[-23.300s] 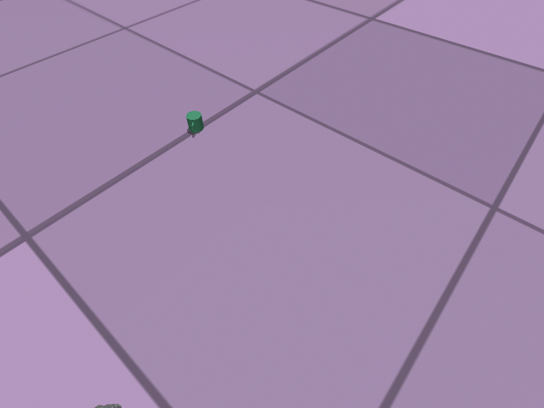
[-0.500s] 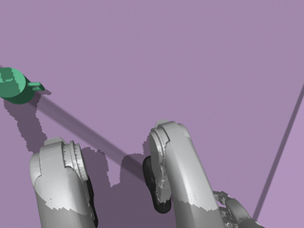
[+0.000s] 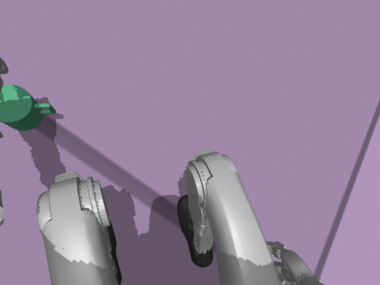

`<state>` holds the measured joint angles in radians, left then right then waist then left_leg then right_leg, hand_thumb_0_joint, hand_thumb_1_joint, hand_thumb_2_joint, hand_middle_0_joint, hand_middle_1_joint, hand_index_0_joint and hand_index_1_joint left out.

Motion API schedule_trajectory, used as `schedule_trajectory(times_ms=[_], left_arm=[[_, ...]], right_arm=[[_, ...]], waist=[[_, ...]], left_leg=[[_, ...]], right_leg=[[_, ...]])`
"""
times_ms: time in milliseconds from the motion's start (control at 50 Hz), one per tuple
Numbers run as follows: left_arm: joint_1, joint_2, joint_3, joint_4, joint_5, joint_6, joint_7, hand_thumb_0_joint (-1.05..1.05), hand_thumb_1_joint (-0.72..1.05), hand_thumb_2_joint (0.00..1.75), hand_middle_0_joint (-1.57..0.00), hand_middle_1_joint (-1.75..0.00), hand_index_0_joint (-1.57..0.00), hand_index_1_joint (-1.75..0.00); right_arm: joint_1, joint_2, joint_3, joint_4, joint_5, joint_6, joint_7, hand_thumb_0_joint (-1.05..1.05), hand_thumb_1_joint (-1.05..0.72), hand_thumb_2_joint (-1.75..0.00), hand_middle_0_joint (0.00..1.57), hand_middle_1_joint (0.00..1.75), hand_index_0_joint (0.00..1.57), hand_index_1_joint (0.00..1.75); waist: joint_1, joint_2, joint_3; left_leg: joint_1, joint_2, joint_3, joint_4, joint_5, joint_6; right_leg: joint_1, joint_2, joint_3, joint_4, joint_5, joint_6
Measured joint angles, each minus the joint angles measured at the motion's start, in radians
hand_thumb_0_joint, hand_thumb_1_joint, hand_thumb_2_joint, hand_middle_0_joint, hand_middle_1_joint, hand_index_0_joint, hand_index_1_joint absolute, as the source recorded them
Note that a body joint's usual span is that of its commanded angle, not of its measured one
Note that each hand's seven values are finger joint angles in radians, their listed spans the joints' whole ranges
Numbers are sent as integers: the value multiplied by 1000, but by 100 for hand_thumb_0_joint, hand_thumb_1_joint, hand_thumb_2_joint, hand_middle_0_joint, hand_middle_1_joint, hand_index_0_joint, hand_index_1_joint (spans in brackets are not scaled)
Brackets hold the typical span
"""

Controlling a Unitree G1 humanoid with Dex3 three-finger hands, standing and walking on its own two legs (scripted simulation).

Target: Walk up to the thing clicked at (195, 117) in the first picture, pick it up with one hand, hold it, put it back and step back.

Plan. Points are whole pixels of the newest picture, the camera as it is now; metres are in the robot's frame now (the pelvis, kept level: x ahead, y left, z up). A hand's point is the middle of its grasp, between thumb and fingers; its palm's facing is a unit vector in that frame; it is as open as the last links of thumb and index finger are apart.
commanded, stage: approach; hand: left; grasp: from above
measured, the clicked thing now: (25, 109) +0.49 +0.31 -0.28
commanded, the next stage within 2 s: close in in 0.38 s
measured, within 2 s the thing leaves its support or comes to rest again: neither
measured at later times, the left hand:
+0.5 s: hand out of the picture +0.47 +0.33 -0.18, palm faces -0.49 -0.11 -0.87, open 14.2 cm
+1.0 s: hand (9, 107) +0.47 +0.32 -0.21, palm faces -0.43 -0.10 -0.90, open 13.9 cm
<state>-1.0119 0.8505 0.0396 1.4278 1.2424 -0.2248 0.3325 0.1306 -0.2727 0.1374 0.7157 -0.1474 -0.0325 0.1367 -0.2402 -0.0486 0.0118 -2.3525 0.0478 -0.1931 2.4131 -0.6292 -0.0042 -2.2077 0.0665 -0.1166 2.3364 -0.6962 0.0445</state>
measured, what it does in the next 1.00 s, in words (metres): stands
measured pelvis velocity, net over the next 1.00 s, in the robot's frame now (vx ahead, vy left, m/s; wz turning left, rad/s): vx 0.00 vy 0.00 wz -0.03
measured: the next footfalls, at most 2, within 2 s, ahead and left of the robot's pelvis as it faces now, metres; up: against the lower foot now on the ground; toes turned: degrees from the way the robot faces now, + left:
none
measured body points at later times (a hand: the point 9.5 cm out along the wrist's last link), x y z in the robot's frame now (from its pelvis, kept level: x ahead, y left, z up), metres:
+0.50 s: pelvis +0.00 +0.00 +0.00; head +0.26 +0.07 +0.36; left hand +0.49 +0.33 -0.13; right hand +0.02 -0.26 -0.10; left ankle +0.08 +0.13 -0.29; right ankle +0.10 -0.12 -0.29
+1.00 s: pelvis +0.00 +0.00 -0.01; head +0.26 +0.10 +0.34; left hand +0.49 +0.32 -0.16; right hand +0.06 -0.26 -0.09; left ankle +0.08 +0.13 -0.29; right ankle +0.10 -0.12 -0.29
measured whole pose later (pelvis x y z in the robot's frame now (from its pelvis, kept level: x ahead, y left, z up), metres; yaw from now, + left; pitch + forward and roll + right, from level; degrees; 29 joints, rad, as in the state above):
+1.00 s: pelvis +0.00 +0.00 -0.01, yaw -2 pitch +30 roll -12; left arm -1.07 0.92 0.09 1.60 1.28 -0.18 0.46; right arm 0.11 -0.29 0.21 0.67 -0.19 -0.10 0.15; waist -0.32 -0.09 0.08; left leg -2.38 0.05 -0.23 2.47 -0.64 -0.01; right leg -2.22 0.08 -0.14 2.37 -0.69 0.05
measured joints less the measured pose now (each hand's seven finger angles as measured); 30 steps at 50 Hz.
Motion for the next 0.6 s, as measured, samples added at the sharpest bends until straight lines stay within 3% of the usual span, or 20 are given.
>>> schedule_trajectory(times_ms=[60, 160, 280, 440, 520, 600], left_arm=[[-44, -9, -10, 34, 18, 14, 24, 0, -55, 102, -9, -106, -8, -107], [-116, -6, 10, 107, 39, 62, 67, 0, -55, 102, -9, -106, -9, -107], [-114, 16, 48, 111, 9, 128, 54, 0, -56, 103, -9, -105, -8, -106], [6, 22, 75, 14, -72, 122, -44, 0, -56, 101, -8, -104, -8, -105], [40, 26, 66, -41, -73, 78, -72, 0, -56, 101, -9, -105, -8, -105], [35, 26, 26, -53, -60, 36, -63, 0, -56, 101, -9, -104, -8, -105]], right_arm=[[0, -1, 9, -3, -6, -11, -4, 0, -92, -90, 20, 30, 20, 30], [8, -7, 29, -18, -15, -22, -7, 0, -91, -89, 20, 30, 20, 30], [34, -19, 48, -36, -8, -20, -7, 0, -91, -89, 20, 30, 20, 30], [58, -12, 51, -31, 11, 7, -1, 0, -91, -89, 20, 30, 20, 30], [57, -5, 40, -25, 11, 9, -2, 0, -91, -89, 20, 30, 20, 30], [42, -4, 28, -19, 7, 6, 0, 0, -91, -89, 20, 30, 20, 30]], waist=[[-20, -3, 1], [-66, 1, 7], [-95, 23, 28], [-62, 33, 50], [-31, 23, 50], [-10, 7, 37]], left_leg=[[-5, 0, -3, 3, 3, -2], [-16, 2, -8, 10, 5, -5], [-20, 12, -12, 16, -1, -4], [-3, 18, -7, 14, -12, -2], [-2, 9, -7, 13, -11, -4], [-3, 0, -9, 16, -12, -4]], right_leg=[[-6, 1, -2, 3, 4, -2], [-21, 5, -5, 9, 10, -4], [-33, 15, -7, 10, 16, 0], [-20, 19, -2, 8, 9, 2], [-11, 11, -3, 9, 1, 0], [-4, 4, -6, 11, -7, 0]])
